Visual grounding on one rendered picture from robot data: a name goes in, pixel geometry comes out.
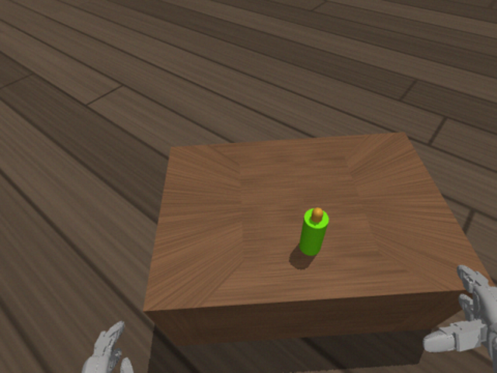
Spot right robot hand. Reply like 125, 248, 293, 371
422, 265, 497, 352

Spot left robot hand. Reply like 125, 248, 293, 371
82, 321, 134, 373

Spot bottle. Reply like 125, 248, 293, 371
299, 207, 328, 256

